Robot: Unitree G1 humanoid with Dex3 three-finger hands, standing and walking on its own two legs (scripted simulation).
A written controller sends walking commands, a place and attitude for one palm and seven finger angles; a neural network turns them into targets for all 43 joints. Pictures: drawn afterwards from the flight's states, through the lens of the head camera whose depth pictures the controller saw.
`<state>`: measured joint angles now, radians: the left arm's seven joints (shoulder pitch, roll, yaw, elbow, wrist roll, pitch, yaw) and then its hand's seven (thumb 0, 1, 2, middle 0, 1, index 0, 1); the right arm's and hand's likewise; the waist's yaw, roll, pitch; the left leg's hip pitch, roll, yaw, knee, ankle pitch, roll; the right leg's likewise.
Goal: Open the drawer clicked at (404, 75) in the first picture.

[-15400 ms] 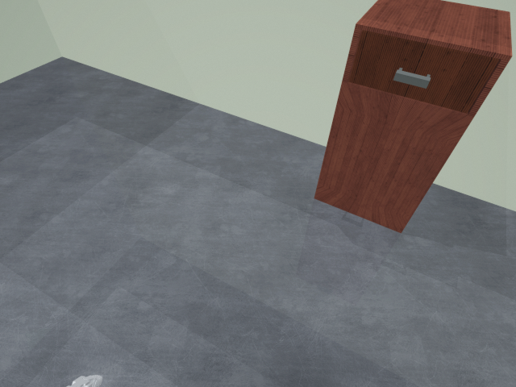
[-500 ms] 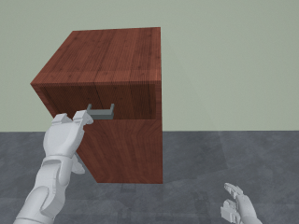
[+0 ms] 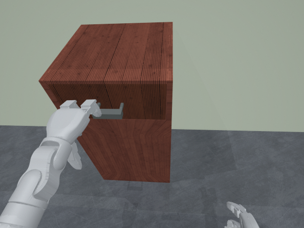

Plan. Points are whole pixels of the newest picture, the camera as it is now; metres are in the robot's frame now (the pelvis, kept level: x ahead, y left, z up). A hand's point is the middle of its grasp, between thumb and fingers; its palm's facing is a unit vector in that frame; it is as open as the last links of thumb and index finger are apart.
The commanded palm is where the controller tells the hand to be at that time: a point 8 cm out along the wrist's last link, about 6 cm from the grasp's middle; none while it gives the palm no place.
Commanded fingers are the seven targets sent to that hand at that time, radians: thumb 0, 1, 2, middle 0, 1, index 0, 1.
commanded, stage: raise the hand with hooked fingers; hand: left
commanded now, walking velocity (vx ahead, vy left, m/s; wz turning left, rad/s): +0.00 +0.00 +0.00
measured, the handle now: (109, 109) +0.49 +0.24 -0.01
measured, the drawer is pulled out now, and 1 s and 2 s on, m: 0.00 0.00 0.00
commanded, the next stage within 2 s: move the hooked fingers above the handle in 0.14 s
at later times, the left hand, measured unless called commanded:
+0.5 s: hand (90, 132) +0.32 +0.21 +0.09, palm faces +0.01 -0.05 -1.00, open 13.8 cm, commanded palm +0.31 +0.22 +0.15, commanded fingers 0.00 -0.50 0.30 -0.30 -1.20 -0.30 -1.20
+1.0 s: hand (92, 121) +0.37 +0.23 +0.07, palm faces +0.01 -0.03 -1.00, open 13.8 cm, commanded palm +0.35 +0.23 +0.13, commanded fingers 0.00 -0.50 0.30 -0.30 -1.20 -0.30 -1.20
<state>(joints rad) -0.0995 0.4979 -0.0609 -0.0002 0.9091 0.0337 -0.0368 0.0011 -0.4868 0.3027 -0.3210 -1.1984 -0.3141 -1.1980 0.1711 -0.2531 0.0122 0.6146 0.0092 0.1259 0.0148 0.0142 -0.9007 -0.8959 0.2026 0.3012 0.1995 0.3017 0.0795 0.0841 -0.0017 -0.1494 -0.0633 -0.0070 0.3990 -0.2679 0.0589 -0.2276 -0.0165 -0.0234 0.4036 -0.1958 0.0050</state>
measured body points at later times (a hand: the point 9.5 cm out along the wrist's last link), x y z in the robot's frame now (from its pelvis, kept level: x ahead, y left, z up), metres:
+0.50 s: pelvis -0.01 -0.03 +0.00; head +0.01 -0.07 +0.45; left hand +0.31 +0.21 +0.14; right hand +0.19 -0.25 -0.11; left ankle -0.04 +0.08 -0.74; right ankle +0.01 -0.13 -0.74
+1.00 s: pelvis +0.00 -0.03 -0.01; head +0.04 -0.05 +0.44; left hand +0.36 +0.23 +0.12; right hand +0.13 -0.28 -0.14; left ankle -0.04 +0.08 -0.74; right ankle +0.01 -0.13 -0.74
